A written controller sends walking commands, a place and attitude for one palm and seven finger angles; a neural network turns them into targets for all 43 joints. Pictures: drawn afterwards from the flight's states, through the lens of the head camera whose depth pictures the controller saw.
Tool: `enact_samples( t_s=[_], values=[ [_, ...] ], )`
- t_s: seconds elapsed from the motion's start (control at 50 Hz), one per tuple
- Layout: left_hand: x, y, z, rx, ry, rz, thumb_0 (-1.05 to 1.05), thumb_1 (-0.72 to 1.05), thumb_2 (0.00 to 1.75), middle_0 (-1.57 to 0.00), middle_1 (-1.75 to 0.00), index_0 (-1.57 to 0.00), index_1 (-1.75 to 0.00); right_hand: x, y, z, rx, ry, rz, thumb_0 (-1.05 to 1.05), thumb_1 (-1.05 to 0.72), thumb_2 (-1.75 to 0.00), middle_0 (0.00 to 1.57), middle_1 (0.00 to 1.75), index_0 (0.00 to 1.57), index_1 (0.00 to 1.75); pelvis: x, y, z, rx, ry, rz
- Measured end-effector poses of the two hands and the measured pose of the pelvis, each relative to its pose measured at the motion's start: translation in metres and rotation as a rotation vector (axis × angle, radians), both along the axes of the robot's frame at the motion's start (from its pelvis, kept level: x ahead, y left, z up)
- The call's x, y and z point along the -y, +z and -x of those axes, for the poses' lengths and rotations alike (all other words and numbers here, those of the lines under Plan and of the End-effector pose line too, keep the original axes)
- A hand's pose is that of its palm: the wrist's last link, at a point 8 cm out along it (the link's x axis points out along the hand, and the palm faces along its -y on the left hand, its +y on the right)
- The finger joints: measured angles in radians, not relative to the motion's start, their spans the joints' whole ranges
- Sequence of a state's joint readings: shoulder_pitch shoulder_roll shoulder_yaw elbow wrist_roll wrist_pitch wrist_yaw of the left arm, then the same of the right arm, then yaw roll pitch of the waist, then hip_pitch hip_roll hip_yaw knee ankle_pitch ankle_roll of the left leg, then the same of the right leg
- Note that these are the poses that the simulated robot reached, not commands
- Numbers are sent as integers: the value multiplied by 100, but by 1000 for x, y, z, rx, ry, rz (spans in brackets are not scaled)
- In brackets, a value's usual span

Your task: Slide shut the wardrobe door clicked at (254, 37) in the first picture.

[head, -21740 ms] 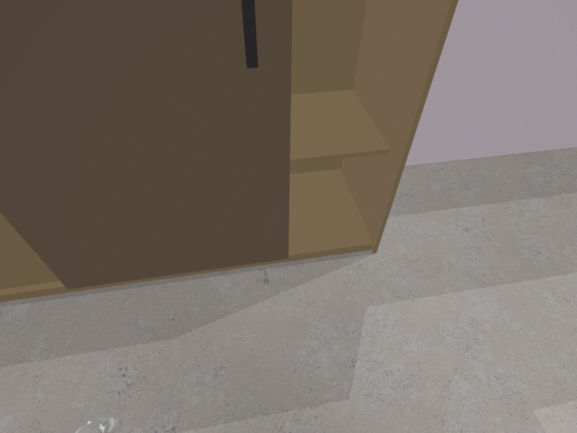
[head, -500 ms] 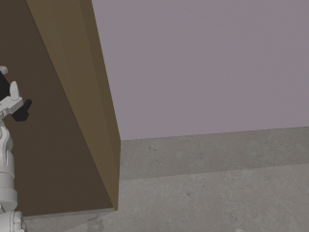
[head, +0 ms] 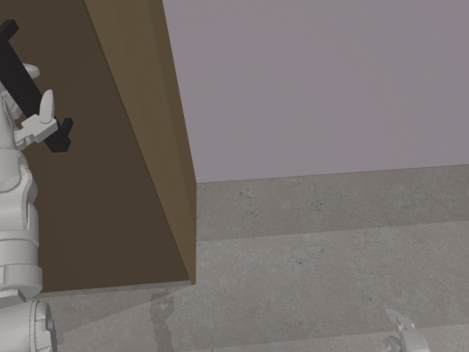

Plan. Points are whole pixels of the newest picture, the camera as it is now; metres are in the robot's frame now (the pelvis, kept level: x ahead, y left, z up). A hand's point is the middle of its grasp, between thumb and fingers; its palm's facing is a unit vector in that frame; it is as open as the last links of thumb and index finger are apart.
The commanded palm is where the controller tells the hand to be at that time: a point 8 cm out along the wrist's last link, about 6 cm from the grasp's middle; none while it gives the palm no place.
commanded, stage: stop walking and hold the door there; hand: left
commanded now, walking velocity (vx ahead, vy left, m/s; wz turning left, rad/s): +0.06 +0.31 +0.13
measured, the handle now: (37, 92) +0.45 +0.30 +0.23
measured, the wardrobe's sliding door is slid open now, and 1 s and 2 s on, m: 0.00 0.00 0.00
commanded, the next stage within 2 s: loosen the grip on the handle in 0.90 s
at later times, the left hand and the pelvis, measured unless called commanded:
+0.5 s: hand (49, 118) +0.40 +0.27 +0.21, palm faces +0.35 -0.92 -0.20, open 6.3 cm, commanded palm +0.36 +0.31 +0.19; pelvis -0.04 +0.04 +0.01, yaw -5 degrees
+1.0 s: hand (48, 117) +0.40 +0.27 +0.21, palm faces +0.34 -0.92 -0.20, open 6.2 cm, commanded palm +0.36 +0.32 +0.21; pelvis -0.02 +0.05 +0.01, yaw -5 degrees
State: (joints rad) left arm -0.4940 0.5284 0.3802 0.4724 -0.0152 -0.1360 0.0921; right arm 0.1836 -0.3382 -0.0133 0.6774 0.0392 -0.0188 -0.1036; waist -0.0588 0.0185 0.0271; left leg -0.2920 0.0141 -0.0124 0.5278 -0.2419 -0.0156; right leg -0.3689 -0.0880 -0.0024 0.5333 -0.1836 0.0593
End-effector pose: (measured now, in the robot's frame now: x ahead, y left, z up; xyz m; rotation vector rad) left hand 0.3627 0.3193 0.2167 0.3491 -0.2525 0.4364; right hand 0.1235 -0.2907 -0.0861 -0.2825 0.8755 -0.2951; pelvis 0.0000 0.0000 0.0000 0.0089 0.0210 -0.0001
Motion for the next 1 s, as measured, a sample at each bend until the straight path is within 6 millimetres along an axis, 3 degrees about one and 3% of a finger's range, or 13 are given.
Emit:
enact_samples(
  t_s=[0.16,0.3,0.38,0.48,0.6,0.68,0.8,1.0],
  values=[
    [-2,-4,-3,40,-113,61,-16,64,76,-45,-140,-23,-137,-80,-22,41,-37,-15,-112,1,-90,-90,20,30,20,30,-43,-8,24,42,-57,-22],
    [2,-3,-3,23,-129,125,-12,69,78,-45,-140,-19,-137,-125,-25,74,-107,-1,-193,1,-90,-89,20,30,20,30,-50,3,28,37,-80,12],
    [3,-2,-2,0,-126,115,-12,70,79,-45,-140,-20,-137,-120,-24,80,-119,25,-185,1,-90,-89,21,30,21,30,-46,5,30,24,-82,8],
    [5,1,-1,-38,-107,97,-12,71,79,-45,-140,-19,-138,-94,-22,76,-99,21,-141,1,-90,-89,21,30,21,30,-45,6,36,21,-81,25],
    [5,1,-1,-44,-113,126,-11,71,78,-45,-140,-22,-138,-61,-5,66,-50,-18,-50,1,-90,-89,20,30,20,30,-43,7,34,18,-76,22],
    [5,1,-1,-47,-113,133,-10,71,78,-45,-140,-22,-138,-50,6,58,-11,-33,-13,1,-90,-90,20,30,20,30,-43,8,30,19,-81,20],
    [5,1,-1,-51,-112,128,-10,72,78,-45,-140,-22,-138,-53,10,50,15,-35,-19,1,-90,-90,20,30,20,30,-43,9,28,15,-85,22],
    [4,2,-1,-58,-113,110,-11,71,77,-45,-140,-23,-137,-77,-4,56,-25,-29,-88,1,-90,-90,20,30,20,30,-45,10,24,11,-90,23]
  ],
)
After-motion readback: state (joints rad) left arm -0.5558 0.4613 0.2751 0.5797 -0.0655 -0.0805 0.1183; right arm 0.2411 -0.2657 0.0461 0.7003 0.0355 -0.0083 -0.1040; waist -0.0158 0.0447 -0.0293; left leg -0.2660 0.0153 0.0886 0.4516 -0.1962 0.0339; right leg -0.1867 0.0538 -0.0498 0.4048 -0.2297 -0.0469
